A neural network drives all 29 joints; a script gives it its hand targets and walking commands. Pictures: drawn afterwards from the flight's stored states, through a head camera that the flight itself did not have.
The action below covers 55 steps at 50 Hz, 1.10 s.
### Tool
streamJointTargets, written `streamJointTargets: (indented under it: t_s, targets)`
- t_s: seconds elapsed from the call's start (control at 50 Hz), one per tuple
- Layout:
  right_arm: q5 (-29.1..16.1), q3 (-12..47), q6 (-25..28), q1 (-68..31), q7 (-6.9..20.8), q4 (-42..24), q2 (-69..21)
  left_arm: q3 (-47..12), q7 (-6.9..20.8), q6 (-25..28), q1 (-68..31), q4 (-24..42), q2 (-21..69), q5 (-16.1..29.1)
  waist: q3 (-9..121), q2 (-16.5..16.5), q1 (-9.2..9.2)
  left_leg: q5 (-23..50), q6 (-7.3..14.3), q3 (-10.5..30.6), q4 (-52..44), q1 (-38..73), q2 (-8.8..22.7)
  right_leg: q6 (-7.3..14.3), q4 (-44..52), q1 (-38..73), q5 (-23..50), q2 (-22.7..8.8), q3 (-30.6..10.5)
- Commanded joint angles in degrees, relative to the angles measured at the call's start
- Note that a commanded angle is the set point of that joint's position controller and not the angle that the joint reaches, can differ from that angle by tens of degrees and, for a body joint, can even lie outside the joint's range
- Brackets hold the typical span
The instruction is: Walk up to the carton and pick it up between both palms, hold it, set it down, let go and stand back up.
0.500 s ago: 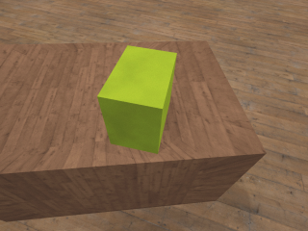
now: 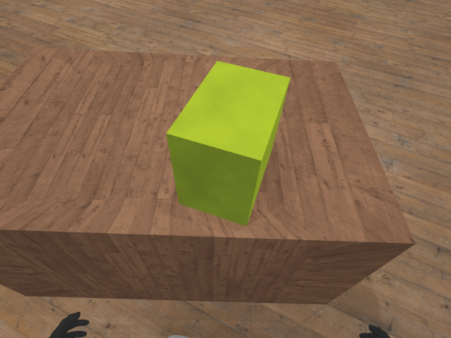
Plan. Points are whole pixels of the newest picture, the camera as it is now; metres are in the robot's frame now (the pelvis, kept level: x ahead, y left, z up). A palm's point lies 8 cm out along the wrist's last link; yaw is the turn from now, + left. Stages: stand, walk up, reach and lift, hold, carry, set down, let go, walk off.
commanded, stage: walk up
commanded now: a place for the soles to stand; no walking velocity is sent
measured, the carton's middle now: (231, 143) +0.52 +0.00 +0.00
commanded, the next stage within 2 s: none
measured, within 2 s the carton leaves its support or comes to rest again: neither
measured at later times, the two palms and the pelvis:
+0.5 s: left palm out of the picture +0.07 +0.31 -0.09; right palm out of the picture +0.14 -0.29 -0.10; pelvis +0.01 +0.00 +0.00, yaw +5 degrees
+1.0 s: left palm out of the picture +0.04 +0.33 -0.10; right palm out of the picture +0.10 -0.28 -0.10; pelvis +0.01 +0.02 +0.01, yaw +6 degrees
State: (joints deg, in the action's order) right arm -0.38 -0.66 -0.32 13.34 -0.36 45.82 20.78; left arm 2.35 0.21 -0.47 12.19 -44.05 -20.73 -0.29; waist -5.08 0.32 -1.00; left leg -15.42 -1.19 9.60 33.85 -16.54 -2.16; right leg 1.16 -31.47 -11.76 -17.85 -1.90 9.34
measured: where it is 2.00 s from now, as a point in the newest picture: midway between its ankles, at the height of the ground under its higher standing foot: outside the picture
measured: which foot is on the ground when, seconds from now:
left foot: down 0.00-1.00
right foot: down 0.00-1.00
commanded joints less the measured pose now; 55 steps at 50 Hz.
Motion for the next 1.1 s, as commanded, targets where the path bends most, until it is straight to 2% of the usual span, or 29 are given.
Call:
streamJointTargets:
  t_s: [0.0,0.02,0.04,0.06,0.08,0.12,0.16,0.18,0.2,0.22,0.26,0.28,0.32,0.36,0.38,0.48,0.54,0.56,0.7,0.76,0.82,0.84,0.86,0.9,0.94,0.98,1.02,1.06,1.08]
  targets:
    - [-0.1,-3.5,0.6,0.4,-0.5,-5.2,10.7,3.9,-0.7,1.5,-1.6,5.9,-13.2,-0.3,6.2,-2.4,0.49,11.3,3.2,0.2,3.8,-1.1,2.1,6.5,8.1,3.7,7.0,-11.1,-10.8]
    - [0.1,-3.4,0.5,0.7,-0.5,-5.2,10.8,4.0,-0.7,1.5,-2.0,6.1,-13.1,-0.4,5.7,-2.5,0.59,10.7,3.1,-0.9,5.3,-0.3,2.0,7.9,8.4,2.0,7.8,-12.8,-11.7]
    - [0.2,-3.6,0.3,1.8,-0.5,-5.0,11.4,4.3,-0.6,1.6,-2.3,6.1,-13.8,-0.5,5.7,-4.9,0.93,10.5,3.0,-1.2,5.9,-0.4,2.2,8.4,8.1,2.3,9.2,-13.6,-11.3]
    - [0.3,-3.8,0.3,2.5,-0.5,-4.8,12.2,4.2,-0.5,1.4,-2.7,6.4,-13.4,-0.2,4.6,-4.3,0.96,10.7,2.7,-1.2,5.5,-0.2,2.6,8.5,7.8,1.2,9.7,-13.2,-9.8]
    - [0.2,-3.8,0.3,2.2,-0.5,-4.6,12.0,4.1,-0.6,1.2,-2.5,6.4,-13.7,-0.2,4.3,-5.7,0.63,10.7,3.2,-0.6,5.1,0.3,2.5,8.1,7.0,0.5,8.5,-13.1,-9.1]
    - [0.6,-4.1,0.5,2.2,-0.3,-4.8,13.3,4.0,-0.4,0.7,-2.8,6.8,-12.6,-0.1,2.9,-4.0,0.69,12.6,4.3,2.3,1.9,0.8,3.7,6.3,3.5,-1.6,5.9,-10.8,-7.6]
    - [0.5,-4.4,0.6,0.8,-0.5,-5.1,14.7,3.7,-0.3,0.3,-2.6,7.1,-12.0,0.3,3.5,1.8,0.11,13.8,6.8,10.4,-5.6,-1.8,7.2,3.1,-3.6,0.8,1.4,-5.1,-5.0]
    - [0.6,-4.4,0.8,-0.3,-0.7,-5.8,15.0,3.4,-0.2,0.0,-1.3,6.9,-11.4,0.7,4.7,4.9,-0.3,12.3,9.6,18.3,-10.0,-3.5,9.8,1.3,-6.6,2.4,-3.2,-1.1,-5.6]
    - [0.5,-4.5,0.9,-1.0,-0.9,-6.1,15.5,3.3,-0.3,-0.2,-0.5,6.7,-11.4,0.7,3.9,6.5,-0.24,12.5,11.9,22.9,-11.8,-3.5,11.2,0.6,-6.9,1.7,-7.3,0.9,-7.2]
    - [0.8,-4.5,0.9,-1.4,-1.1,-6.4,15.8,3.1,-0.5,-0.3,0.5,6.4,-11.1,0.5,3.1,8.5,-0.47,13.7,13.1,23.6,-11.8,-3.3,11.6,0.4,-6.4,0.9,-10.0,1.4,-9.0]
    - [0.6,-4.5,0.7,-4.3,-1.3,-6.7,15.4,2.5,-0.5,0.7,3.1,5.0,-10.7,0.8,7.2,8.9,-1.78,18.0,11.5,18.0,-9.4,1.6,10.8,0.5,-2.0,2.3,-4.8,-0.6,-10.2]
    - [0.1,-4.3,0.5,-5.2,-1.3,-6.5,14.1,2.3,-0.6,1.3,3.5,4.2,-11.1,0.7,9.0,7.6,-2.34,20.1,8.8,13.4,-7.1,2.1,8.8,0.9,1.9,5.6,2.6,-2.9,-11.4]
    - [-1.0,-3.7,0.5,-4.4,-1.0,-5.4,12.1,2.5,-1.0,2.5,0.9,4.2,-14.2,0.3,9.8,3.6,-0.72,18.0,4.1,6.1,-1.0,2.4,4.0,3.6,6.5,7.4,13.4,-8.6,-14.4]
    - [-0.8,-3.3,0.0,-1.5,-0.6,-3.9,11.2,2.7,-0.6,2.5,-3.6,4.8,-14.6,-0.1,7.4,-1.6,1.22,7.8,2.9,3.0,-0.1,3.8,1.6,7.0,8.6,2.6,11.3,-11.7,-16.7]
    - [-0.8,-3.2,-0.1,-1.3,-0.6,-3.7,11.4,2.9,-0.4,2.5,-4.7,5.2,-15.1,0.0,6.0,-3.5,1.75,8.4,2.9,2.4,-0.4,5.2,1.8,7.3,9.4,0.5,9.8,-12.1,-16.7]
    - [-0.6,-2.9,0.7,-2.4,-0.3,-0.6,12.1,1.7,-0.5,2.7,-4.5,2.6,-13.0,0.8,5.0,-5.1,1.49,17.2,3.5,4.9,-4.0,6.2,4.0,3.1,8.6,2.0,10.9,-7.6,-11.3]
    - [-0.8,-3.1,0.8,-4.2,-0.6,0.7,12.8,1.8,-0.7,2.6,-3.5,1.5,-13.1,1.0,5.3,-2.1,0.56,17.6,3.7,5.1,-4.6,5.8,3.9,3.2,9.4,3.5,9.1,-7.9,-11.4]
    - [-0.5,-3.2,0.8,-4.3,-0.5,1.4,12.8,1.9,-0.7,2.5,-4.0,1.4,-13.0,1.0,4.3,-3.3,0.54,17.3,3.8,5.3,-5.6,4.8,3.8,3.0,9.3,3.9,9.0,-7.6,-11.4]
    - [-0.6,-2.8,1.1,-6.6,-0.7,3.8,12.3,2.1,-0.7,1.9,-4.2,-1.1,-12.7,1.0,4.5,0.9,-0.64,13.4,4.2,7.4,-9.9,1.5,4.5,2.1,9.6,6.9,3.3,-6.5,-10.2]
    - [-0.4,-2.7,1.2,-7.1,-0.6,4.5,11.8,2.1,-0.7,1.9,-4.1,-2.3,-11.8,1.0,3.5,0.2,-1.08,13.1,4.4,8.1,-11.2,-0.3,4.7,1.7,10.3,8.3,2.8,-6.0,-9.9]
    - [-0.5,-2.7,1.4,-6.8,-0.5,5.6,11.9,2.3,-0.7,2.1,-4.8,-3.0,-12.1,1.0,5.0,0.3,-0.79,12.3,4.3,8.7,-11.7,0.1,4.7,1.8,10.3,9.1,2.7,-5.8,-9.6]
    - [0.9,-3.1,1.0,-5.1,-0.4,5.4,11.6,2.8,-0.7,2.6,-1.5,-3.1,-14.1,-0.2,5.9,0.8,-0.96,1.2,4.7,7.2,-11.1,-0.7,3.4,2.5,11.7,9.5,-7.2,-6.2,-10.1]
    - [1.2,-3.1,0.7,-5.0,-0.3,5.4,11.7,3.1,-0.7,2.8,-1.1,-3.3,-14.2,-0.5,3.7,-0.9,-0.58,-4.5,4.7,6.3,-10.2,-3.2,2.5,3.6,13.6,8.3,-11.8,-7.7,-12.2]
    - [1.7,-3.3,0.7,-5.2,0.1,4.9,10.8,3.7,-0.9,2.9,-0.2,-4.1,-15.0,-0.5,1.3,-1.3,-0.83,-3.8,3.7,3.0,-6.7,-3.7,1.2,6.1,17.2,6.1,-15.8,-11.5,-16.2]
    - [1.9,-3.4,0.9,-3.9,0.3,5.2,10.5,3.9,-1.1,3.1,-1.9,-3.9,-15.0,-0.5,-0.9,-3.2,0.23,-1.1,3.4,1.5,-5.3,-1.8,1.6,7.1,18.6,2.8,-14.0,-14.1,-16.6]
    - [1.5,-3.2,1.5,-3.0,0.2,5.4,10.8,3.5,-0.9,3.2,-2.7,-3.2,-14.1,-0.4,-1.1,-2.3,1.02,4.1,4.2,2.9,-9.6,2.0,3.0,5.2,14.4,1.3,-6.6,-11.2,-12.9]
    - [1.6,-3.3,1.9,-3.8,-0.1,5.7,11.7,2.7,-0.6,3.1,-1.9,-3.1,-11.2,0.1,-0.2,2.6,-0.19,6.4,5.9,10.0,-13.8,1.4,5.8,1.8,7.8,3.3,-1.7,-5.0,-7.5]
    - [0.7,-3.4,1.8,-4.1,-0.5,5.0,12.6,2.8,-0.9,2.8,1.0,-3.6,-11.9,0.2,2.0,4.0,-0.66,7.1,8.0,15.4,-15.7,2.2,7.7,1.1,6.2,5.1,-2.0,-3.1,-8.0]
    - [0.8,-3.6,1.7,-4.1,-0.7,4.9,12.9,2.7,-1.0,2.8,1.8,-4.0,-12.0,0.1,2.7,4.0,-0.76,9.7,8.0,14.8,-15.2,3.6,7.9,0.9,7.1,5.4,-1.7,-3.3,-8.3]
